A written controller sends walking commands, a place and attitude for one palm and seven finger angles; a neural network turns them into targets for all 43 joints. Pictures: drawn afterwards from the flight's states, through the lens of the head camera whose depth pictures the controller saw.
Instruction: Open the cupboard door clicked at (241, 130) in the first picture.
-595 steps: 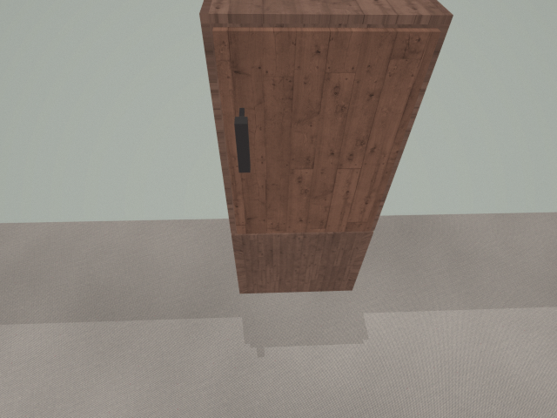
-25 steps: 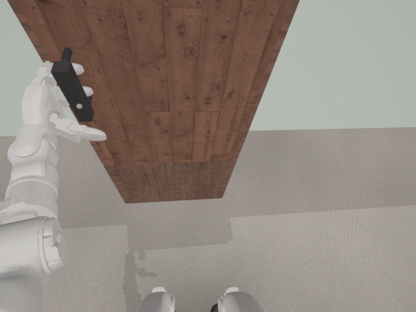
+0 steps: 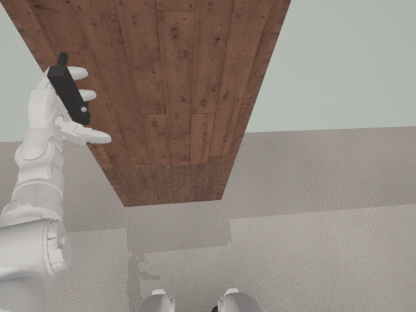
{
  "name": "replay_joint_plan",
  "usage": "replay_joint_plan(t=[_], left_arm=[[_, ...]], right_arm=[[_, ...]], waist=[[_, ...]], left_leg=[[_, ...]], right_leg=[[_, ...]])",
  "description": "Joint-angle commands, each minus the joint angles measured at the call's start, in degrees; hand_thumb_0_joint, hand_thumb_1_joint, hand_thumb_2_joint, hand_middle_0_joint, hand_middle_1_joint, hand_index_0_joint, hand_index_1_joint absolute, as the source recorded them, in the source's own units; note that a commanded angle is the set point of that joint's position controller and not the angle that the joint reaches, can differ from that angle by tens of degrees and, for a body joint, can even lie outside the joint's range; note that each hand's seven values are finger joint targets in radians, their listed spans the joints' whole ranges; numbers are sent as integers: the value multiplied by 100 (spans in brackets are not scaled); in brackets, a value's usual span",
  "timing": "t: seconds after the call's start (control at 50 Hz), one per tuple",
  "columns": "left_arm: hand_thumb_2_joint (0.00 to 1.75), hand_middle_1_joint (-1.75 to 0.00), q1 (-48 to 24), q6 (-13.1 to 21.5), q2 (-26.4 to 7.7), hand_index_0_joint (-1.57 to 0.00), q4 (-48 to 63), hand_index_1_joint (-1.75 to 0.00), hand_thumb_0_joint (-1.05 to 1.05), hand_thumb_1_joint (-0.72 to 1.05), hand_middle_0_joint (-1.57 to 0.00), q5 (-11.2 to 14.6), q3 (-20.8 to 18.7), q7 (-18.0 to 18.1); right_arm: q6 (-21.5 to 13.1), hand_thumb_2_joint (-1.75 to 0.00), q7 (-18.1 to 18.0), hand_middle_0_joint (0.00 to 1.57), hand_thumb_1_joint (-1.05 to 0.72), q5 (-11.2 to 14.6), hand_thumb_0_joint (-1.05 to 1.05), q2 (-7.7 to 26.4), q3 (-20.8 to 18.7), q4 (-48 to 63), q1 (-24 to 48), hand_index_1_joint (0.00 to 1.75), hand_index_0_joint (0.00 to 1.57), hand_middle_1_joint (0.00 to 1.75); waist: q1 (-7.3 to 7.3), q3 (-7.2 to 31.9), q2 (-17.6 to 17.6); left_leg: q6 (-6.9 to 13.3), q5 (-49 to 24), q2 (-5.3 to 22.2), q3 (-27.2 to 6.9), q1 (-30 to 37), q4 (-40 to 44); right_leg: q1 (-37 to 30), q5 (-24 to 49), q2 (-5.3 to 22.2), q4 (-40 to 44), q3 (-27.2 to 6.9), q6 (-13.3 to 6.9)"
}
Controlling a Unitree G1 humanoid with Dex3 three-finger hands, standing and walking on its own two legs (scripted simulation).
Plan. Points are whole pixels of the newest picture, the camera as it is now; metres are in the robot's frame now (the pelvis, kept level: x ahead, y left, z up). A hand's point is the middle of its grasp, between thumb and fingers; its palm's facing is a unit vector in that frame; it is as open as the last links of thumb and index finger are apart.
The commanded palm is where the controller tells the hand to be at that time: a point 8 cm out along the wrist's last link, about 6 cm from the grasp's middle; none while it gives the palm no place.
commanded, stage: slide the fingers in behind the handle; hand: left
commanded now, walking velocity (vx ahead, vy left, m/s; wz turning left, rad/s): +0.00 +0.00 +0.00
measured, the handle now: (73, 90) +0.52 +0.24 +0.08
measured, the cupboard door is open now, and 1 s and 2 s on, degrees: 0 1 40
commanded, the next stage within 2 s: close the thumb around the handle in 0.04 s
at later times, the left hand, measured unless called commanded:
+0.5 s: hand (84, 110) +0.47 +0.21 +0.08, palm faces +0.08 -1.00 -0.01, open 10.4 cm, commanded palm +0.45 +0.25 +0.08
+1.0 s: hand (83, 111) +0.47 +0.21 +0.08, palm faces +0.07 -1.00 -0.01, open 5.9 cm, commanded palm +0.44 +0.26 +0.08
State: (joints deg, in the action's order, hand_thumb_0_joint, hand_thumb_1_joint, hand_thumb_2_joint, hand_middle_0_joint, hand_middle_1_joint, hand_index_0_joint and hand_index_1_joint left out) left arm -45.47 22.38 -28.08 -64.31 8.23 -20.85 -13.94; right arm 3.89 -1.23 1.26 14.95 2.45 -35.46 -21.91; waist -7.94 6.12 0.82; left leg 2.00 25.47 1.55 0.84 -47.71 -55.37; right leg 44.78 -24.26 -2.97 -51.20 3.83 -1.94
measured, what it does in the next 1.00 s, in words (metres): stands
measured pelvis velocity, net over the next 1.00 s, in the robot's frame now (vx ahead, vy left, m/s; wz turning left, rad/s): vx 0.00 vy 0.00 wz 0.00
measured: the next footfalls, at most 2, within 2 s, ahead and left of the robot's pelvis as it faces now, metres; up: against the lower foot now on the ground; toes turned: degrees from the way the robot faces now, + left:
none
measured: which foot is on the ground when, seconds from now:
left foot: down 0.00-1.00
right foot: down 0.00-1.00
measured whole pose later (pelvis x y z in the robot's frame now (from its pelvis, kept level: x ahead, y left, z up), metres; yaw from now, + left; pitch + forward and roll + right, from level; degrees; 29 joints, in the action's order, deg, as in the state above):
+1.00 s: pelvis +0.00 +0.00 +0.00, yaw +0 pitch +17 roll -3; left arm -43.6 23.2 -27.0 -63.0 8.7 -20.5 -13.7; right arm 4.2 -1.3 1.4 15.0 2.1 -36.2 -21.0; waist -7.2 6.3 0.9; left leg 1.8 25.7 1.4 0.6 -46.6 -55.0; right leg 43.7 -24.7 -3.0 -51.0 3.9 -2.1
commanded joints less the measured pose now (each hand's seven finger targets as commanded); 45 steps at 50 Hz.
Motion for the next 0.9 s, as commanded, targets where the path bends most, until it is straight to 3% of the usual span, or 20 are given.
replay_joint_plan(t=[0.0,0.08,0.1,0.12,0.2,0.22,0.28,0.32,0.44,0.48,0.5,0.54,0.56,0.62,0.68,0.72,0.74,0.78,0.84,0.88], left_arm=[[30,-120,-2464,507,-1216,-30,1446,-120,0,-50,-30,76,-100,-47],[30,-120,-2361,526,-1100,-30,1475,-120,0,-50,-30,85,-11,-19],[30,-120,-2465,525,-949,-30,1483,-120,0,-50,-30,70,135,-24],[30,-120,-2443,513,-981,-30,1414,-120,0,-50,-30,59,103,-9],[40,-122,-2420,528,-929,-32,1513,-122,0,-28,-32,55,130,11],[42,-123,-2498,536,-1023,-32,1548,-123,0,-22,-32,58,58,18],[49,-125,-2509,548,-777,-33,1587,-125,0,-5,-33,76,260,-1],[54,-126,-2392,516,-1119,-34,1400,-126,0,6,-34,77,-32,7],[68,-130,-2377,522,-866,-36,1562,-130,0,40,-36,83,178,-19],[73,-131,-2492,529,-810,-37,1520,-131,0,51,-37,90,224,-7],[76,-131,-2560,557,-909,-38,1614,-131,0,56,-38,74,158,6],[80,-133,-2496,586,-716,-38,1763,-133,0,68,-38,80,304,2],[83,-133,-2317,563,-729,-39,1677,-133,0,73,-39,96,256,7],[90,-135,-2419,560,-733,-40,1645,-135,0,90,-40,102,267,18],[90,-135,-2437,566,-922,-40,1611,-135,0,90,-40,100,142,15],[90,-135,-2450,562,-750,-40,1599,-135,0,90,-40,109,261,-11],[90,-135,-2442,573,-931,-40,1617,-135,0,90,-40,97,132,-5],[90,-135,-2352,580,-853,-40,1663,-135,0,90,-40,124,158,-10],[90,-135,-2281,542,-1150,-40,1453,-135,0,90,-40,104,-53,-42],[90,-135,-2474,555,-1064,-40,1551,-135,0,90,-40,116,59,-86]], right_arm=[[-129,-90,-37,20,-90,-28,0,1016,-427,365,-712,30,20,30],[-117,-90,-17,20,-90,-33,0,1019,-439,332,-730,30,20,30],[-113,-90,-19,20,-90,-15,0,1009,-441,320,-702,30,20,30],[-114,-90,-16,20,-90,-21,0,1013,-443,306,-694,30,20,30],[-117,-90,-10,20,-90,-25,0,1004,-452,306,-700,30,20,30],[-117,-90,-18,20,-90,-35,0,1015,-458,266,-731,30,20,30],[-121,-90,-3,20,-90,-34,0,992,-455,272,-712,30,20,30],[-107,-90,-19,20,-90,-33,0,1038,-460,251,-726,30,20,30],[-107,-90,-4,20,-90,-22,0,992,-454,283,-667,30,20,30],[-108,-90,-6,20,-90,-34,0,996,-450,265,-698,30,20,30],[-110,-90,-10,20,-90,-27,0,1007,-466,263,-680,30,20,30],[-124,-90,5,20,-90,-26,0,975,-474,281,-643,30,20,30],[-125,-90,14,20,-90,-33,0,982,-466,284,-646,30,20,30],[-117,-90,11,20,-90,-32,0,992,-472,243,-645,30,20,30],[-118,-90,-10,20,-90,-34,0,1018,-457,247,-669,30,20,30],[-126,-90,-8,20,-90,-20,0,977,-458,246,-609,30,20,30],[-122,-90,-17,20,-90,-24,0,1006,-461,238,-626,30,20,30],[-135,-90,-11,20,-90,-33,0,990,-459,274,-640,30,20,30],[-105,-90,-38,20,-90,-16,0,1011,-442,269,-621,30,20,30],[-114,-90,-47,20,-90,-19,0,991,-422,288,-603,30,20,30]], waist=[[27,2521,818],[-16,2421,610],[-76,2376,634],[-28,2286,744],[-24,2509,817],[-36,2509,661],[-75,2445,794],[-23,2413,536],[-12,2510,828],[-73,2376,629],[-47,2498,712],[-33,2614,909],[24,2596,823],[-40,2492,738],[-36,2454,612],[-42,2428,753],[-14,2458,681],[-3,2550,700],[18,2390,528],[-17,2374,656]], left_leg=[[-46,-2380,-38,-409,2173,548],[-43,-2487,-21,-444,2165,552],[-43,-2444,-13,-436,2197,563],[-58,-2322,-22,-441,2155,576],[-60,-2497,-32,-431,2309,551],[-54,-2559,-17,-458,2298,540],[-68,-2658,-17,-476,2400,537],[-42,-2457,-29,-439,2151,545],[-75,-2701,-22,-449,2397,518],[-56,-2652,-20,-485,2299,513],[-71,-2669,-9,-484,2370,524],[-88,-2786,-12,-476,2577,515],[-91,-2767,-18,-478,2504,523],[-80,-2780,-9,-481,2467,509],[-57,-2679,-24,-492,2323,529],[-58,-2597,-35,-435,2362,524],[-69,-2587,-26,-467,2338,545],[-46,-2708,-42,-444,2372,514],[-32,-2509,-52,-397,2079,540],[-26,-2452,-61,-404,2063,540]], right_leg=[[-657,1942,-41,481,-261,45],[-676,1999,-58,481,-216,38],[-561,1967,-54,495,-220,59],[-508,1843,-49,506,-216,45],[-568,1971,-42,491,-230,45],[-604,2030,-45,478,-222,49],[-495,2015,-54,476,-195,32],[-669,2028,-50,495,-237,54],[-554,2092,-46,471,-210,42],[-536,2053,-56,462,-194,41],[-534,2062,-50,454,-203,49],[-488,2073,-50,467,-199,41],[-564,2077,-55,467,-189,32],[-513,2110,-60,474,-194,48],[-635,2106,-55,470,-206,35],[-583,2094,-49,507,-226,51],[-622,2077,-45,489,-214,42],[-695,2179,-54,484,-225,37],[-841,2202,-42,505,-266,57],[-829,2152,-32,494,-269,43]])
